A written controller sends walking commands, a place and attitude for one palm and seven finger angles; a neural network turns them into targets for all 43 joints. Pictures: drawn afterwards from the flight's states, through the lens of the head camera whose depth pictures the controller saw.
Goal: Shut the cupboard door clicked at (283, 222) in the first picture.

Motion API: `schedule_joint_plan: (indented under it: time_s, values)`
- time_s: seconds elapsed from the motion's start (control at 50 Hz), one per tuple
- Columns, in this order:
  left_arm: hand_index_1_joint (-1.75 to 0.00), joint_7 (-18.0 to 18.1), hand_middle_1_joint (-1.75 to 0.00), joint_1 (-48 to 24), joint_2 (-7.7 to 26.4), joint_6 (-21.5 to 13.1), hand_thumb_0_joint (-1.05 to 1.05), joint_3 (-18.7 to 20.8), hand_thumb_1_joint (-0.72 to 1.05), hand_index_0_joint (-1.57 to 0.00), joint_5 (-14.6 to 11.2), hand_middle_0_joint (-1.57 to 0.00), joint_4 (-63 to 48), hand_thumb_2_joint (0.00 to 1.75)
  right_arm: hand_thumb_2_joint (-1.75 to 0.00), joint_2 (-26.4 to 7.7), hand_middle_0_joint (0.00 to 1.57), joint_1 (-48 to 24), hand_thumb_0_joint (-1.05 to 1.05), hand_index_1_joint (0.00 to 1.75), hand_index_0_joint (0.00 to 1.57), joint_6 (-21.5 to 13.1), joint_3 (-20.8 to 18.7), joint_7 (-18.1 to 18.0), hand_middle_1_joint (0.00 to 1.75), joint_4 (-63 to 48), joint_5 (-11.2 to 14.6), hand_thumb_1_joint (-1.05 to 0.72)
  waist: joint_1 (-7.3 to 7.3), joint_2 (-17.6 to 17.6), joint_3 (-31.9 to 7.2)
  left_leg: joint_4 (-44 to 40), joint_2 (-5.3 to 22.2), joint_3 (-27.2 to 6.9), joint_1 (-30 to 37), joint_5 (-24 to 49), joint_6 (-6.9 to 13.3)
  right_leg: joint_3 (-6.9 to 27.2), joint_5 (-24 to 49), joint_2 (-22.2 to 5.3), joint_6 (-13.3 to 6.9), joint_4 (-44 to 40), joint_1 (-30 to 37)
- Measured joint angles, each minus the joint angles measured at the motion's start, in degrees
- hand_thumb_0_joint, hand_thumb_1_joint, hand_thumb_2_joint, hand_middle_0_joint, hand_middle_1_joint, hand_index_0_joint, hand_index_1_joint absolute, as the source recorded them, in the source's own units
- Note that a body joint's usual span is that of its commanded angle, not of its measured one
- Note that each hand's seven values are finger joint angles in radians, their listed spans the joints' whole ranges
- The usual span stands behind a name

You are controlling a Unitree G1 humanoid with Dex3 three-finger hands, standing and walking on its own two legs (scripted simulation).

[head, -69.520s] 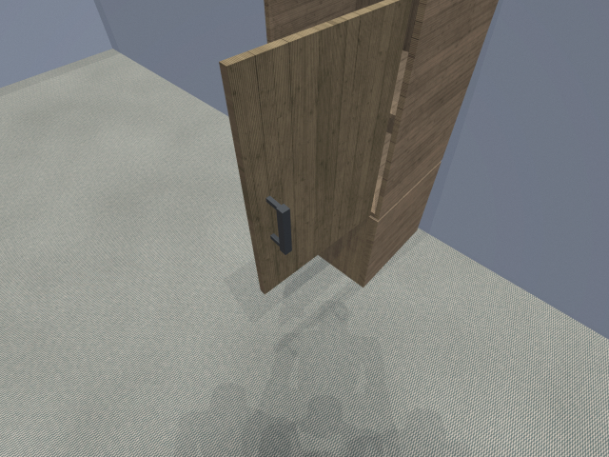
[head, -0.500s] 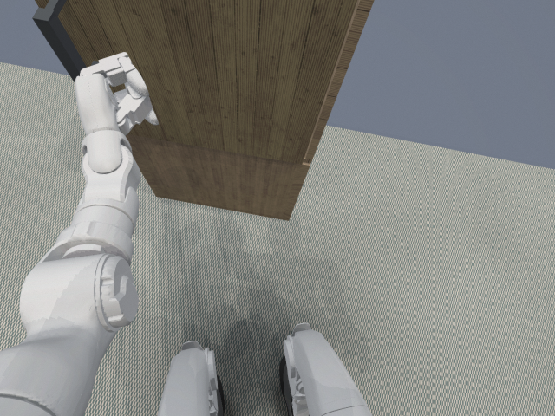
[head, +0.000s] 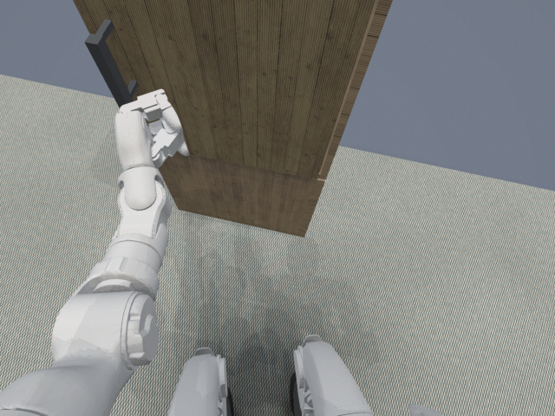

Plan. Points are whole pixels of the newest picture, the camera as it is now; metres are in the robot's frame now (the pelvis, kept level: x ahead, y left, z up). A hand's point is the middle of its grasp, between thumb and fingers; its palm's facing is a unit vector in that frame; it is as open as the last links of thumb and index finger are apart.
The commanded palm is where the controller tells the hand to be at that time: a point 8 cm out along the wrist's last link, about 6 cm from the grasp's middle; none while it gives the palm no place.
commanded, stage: draw the hand back to the body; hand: left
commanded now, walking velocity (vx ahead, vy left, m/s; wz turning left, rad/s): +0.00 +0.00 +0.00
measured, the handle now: (116, 67) +0.65 +0.20 +0.04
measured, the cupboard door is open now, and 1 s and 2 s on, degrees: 1 1 1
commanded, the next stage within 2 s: step back with the hand held close in 1.48 s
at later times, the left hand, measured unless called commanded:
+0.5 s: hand (79, 198) +0.35 +0.16 +0.15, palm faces +0.10 -0.98 -0.15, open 3.1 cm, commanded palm +0.31 +0.22 +0.18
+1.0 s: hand out of the picture +0.25 +0.26 +0.26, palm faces +0.42 -0.83 -0.37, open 5.3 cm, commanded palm +0.20 +0.29 +0.29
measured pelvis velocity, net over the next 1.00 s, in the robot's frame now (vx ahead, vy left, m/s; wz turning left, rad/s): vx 0.05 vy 0.00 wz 0.03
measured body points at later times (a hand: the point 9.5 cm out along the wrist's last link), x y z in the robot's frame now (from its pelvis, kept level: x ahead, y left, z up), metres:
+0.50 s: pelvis +0.02 +0.00 +0.09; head +0.06 -0.01 +0.54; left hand +0.34 +0.22 +0.16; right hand +0.17 -0.25 +0.00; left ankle +0.02 +0.12 -0.61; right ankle +0.03 -0.11 -0.61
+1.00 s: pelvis +0.05 +0.00 +0.13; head +0.03 -0.03 +0.58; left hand +0.22 +0.30 +0.28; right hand +0.25 -0.20 +0.04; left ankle +0.02 +0.12 -0.61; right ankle +0.03 -0.11 -0.61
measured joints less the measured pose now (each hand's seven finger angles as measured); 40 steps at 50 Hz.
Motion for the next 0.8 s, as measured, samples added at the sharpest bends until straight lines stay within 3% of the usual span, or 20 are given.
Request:
schedule_joint_plan:
  time_s: [0.1, 0.2, 0.3, 0.42, 0.5, 0.6, 0.8]
  values:
    - [-1.50, -2.8, -1.50, 11.0, -1.1, 3.9, 0.02, -1.0, 0.90, -1.30, -3.7, -1.30, -11.4, 0.90, -0.90, 0.2, 0.20, 2.5, 0.01, 0.29, 0.20, 1.2, 0.1, -0.9, 0.29, -0.9, 2.2, -0.91, 2.36, 0.4, 1.3, -5.3, 0.3, 1.3, 7.3, 1.3, 0.0, 1.2, 1.5, 0.4, 0.1, -4.8, 6.6]
    - [-1.50, -4.7, -1.50, 21.8, -2.4, 6.3, 0.02, -3.8, 0.90, -1.30, -7.1, -1.30, -21.4, 0.90, -0.90, -0.1, 0.20, 4.2, 0.01, 0.29, 0.20, -0.1, 0.4, -2.6, 0.30, -0.9, 3.8, -0.91, 4.57, 0.2, 2.2, -12.6, 0.1, 1.1, 16.3, 3.7, 0.0, 1.0, 3.6, 0.3, 0.1, -11.9, 15.7]
    - [-1.50, -7.1, -1.50, 28.0, -2.2, 7.1, 0.02, -6.9, 0.90, -1.30, -8.3, -1.30, -27.4, 0.90, -0.90, -1.2, 0.20, 3.2, 0.01, 0.29, 0.20, -1.9, 0.2, -3.8, 0.30, -0.8, 4.7, -0.91, 5.78, -0.4, 2.2, -17.4, -0.2, 0.1, 23.1, 5.3, -0.2, 0.0, 5.0, 0.1, -0.1, -17.3, 23.2]
    - [-1.47, -10.2, -1.48, 36.0, -2.2, 11.2, 0.02, -8.7, 0.90, -1.28, -10.5, -1.28, -35.6, 0.90, -0.90, -2.7, 0.20, 0.0, 0.01, 0.29, 0.20, -3.3, -0.2, -4.9, 0.30, -3.2, 5.9, -0.91, 6.91, -0.5, 2.9, -22.4, -0.4, 0.3, 30.6, 6.7, -0.1, 0.2, 6.4, -0.1, 0.0, -22.2, 30.7]
    - [-1.40, -8.3, -1.41, 43.4, 0.3, 18.0, 0.02, -11.5, 0.90, -1.22, -6.6, -1.22, -43.6, 0.90, -0.90, -1.8, 0.20, -2.5, 0.01, 0.29, 0.20, -1.1, -0.3, -6.8, 0.29, -5.2, 6.8, -0.91, 7.76, -0.8, 4.1, -28.0, -0.9, 1.1, 38.0, 8.4, -0.1, 1.0, 7.7, -0.5, 0.2, -26.7, 37.4]
    - [-1.29, -6.3, -1.29, 50.2, 2.5, 24.9, 0.02, -12.6, 0.90, -1.11, -5.0, -1.11, -51.5, 0.90, -0.90, -0.8, 0.20, -4.9, 0.01, 0.29, 0.20, -0.8, 1.1, -9.1, 0.29, -6.2, 7.1, -0.91, 9.21, -0.2, 5.7, -35.5, -1.2, 1.1, 47.1, 11.0, 0.1, 0.9, 10.0, -0.7, 0.3, -33.9, 46.4]
    - [-1.00, -5.2, -1.01, 60.5, 3.8, 30.3, 0.02, -8.8, 0.90, -0.85, -5.0, -0.85, -65.6, 0.90, -0.90, 0.2, 0.20, -6.8, 0.01, 0.29, 0.20, -4.3, 3.5, -9.3, 0.30, -4.5, 6.4, -0.91, 12.10, 1.1, 7.9, -45.6, -1.7, 0.4, 58.7, 14.6, 0.2, 0.2, 13.3, -1.0, 0.4, -44.1, 58.4]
